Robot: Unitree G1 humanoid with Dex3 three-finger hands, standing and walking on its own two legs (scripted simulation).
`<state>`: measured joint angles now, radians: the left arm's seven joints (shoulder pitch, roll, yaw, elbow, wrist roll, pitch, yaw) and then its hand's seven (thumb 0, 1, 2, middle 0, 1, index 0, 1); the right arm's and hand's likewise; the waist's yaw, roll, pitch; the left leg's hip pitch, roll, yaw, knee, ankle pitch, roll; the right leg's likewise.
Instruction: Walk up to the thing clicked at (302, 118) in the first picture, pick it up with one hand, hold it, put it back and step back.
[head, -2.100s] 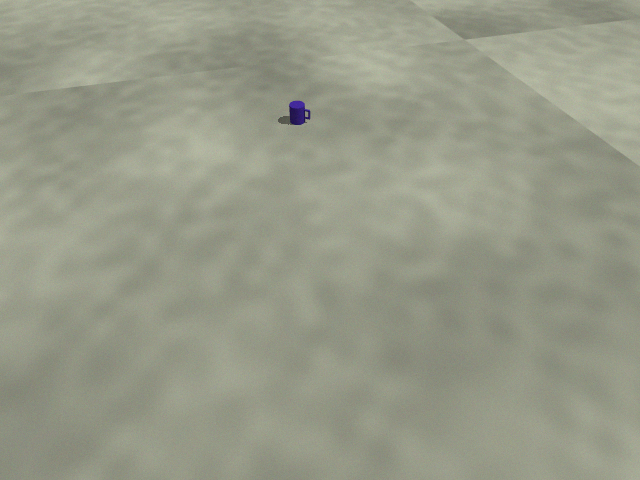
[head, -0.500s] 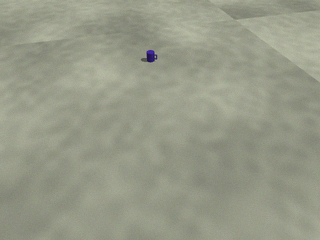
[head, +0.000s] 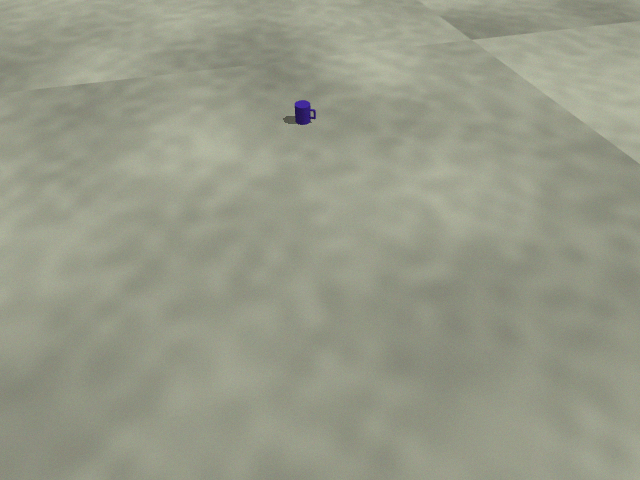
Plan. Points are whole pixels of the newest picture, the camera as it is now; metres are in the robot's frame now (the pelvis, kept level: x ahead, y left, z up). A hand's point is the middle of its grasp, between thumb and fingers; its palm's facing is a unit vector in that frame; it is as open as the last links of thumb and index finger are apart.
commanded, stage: stand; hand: left
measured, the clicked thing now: (305, 113) +2.15 +0.08 -0.73
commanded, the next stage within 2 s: walk up in 0.32 s
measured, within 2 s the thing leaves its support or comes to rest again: neither
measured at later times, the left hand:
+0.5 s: hand out of the picture +0.11 +0.27 -0.14, palm faces -0.22 -0.88 -0.42, open 7.4 cm
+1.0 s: hand (205, 342) +0.36 +0.20 -0.12, palm faces -0.42 -0.77 -0.48, open 7.4 cm
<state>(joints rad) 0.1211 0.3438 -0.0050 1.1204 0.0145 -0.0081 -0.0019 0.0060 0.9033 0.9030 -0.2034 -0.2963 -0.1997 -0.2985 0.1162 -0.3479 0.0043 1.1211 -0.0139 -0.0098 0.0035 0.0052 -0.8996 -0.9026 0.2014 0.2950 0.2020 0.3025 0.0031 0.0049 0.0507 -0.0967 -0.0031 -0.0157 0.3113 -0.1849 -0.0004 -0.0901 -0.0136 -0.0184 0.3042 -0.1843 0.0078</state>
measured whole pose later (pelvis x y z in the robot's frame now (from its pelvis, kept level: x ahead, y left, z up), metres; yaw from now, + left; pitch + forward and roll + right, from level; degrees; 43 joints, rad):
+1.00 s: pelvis +0.28 -0.07 -0.01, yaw -30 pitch +0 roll +0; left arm 0.49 0.36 0.02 0.98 0.00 -0.11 0.01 0.01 0.89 0.90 -0.21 -0.30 -0.21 -0.30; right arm 0.03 -0.50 -0.08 0.75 -0.06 0.04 0.19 0.01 -0.90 -0.90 0.20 0.30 0.20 0.30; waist 0.06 0.14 0.02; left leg -0.74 0.13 -0.09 0.87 -0.06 -0.05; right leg 0.00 -0.10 0.06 0.35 -0.36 0.04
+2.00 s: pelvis +0.94 -0.05 -0.06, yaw -54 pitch +0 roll -1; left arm 0.33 0.52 0.09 0.99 0.03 -0.02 0.12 0.01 0.90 0.90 -0.21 -0.30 -0.21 -0.30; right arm 0.18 -0.43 -0.11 0.73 -0.07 0.03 0.10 0.00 -0.90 -0.90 0.20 0.29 0.20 0.30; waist -0.02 0.02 0.06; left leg -0.49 0.10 0.03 0.91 -0.42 -0.04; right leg -0.54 -0.10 0.14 1.15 -0.51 -0.07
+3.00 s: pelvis +1.37 +0.11 -0.05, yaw -72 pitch +0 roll +0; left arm 0.31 0.39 0.03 0.85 0.00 -0.04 0.10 0.01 0.90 0.90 -0.21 -0.30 -0.21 -0.30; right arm 0.31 -0.43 -0.11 0.65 -0.09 0.10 0.05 0.01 -0.90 -0.90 0.20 0.30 0.20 0.30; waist -0.09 0.08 0.12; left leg -0.40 -0.05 0.19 0.80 -0.41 0.13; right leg -0.45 0.02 -0.10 0.78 -0.33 -0.07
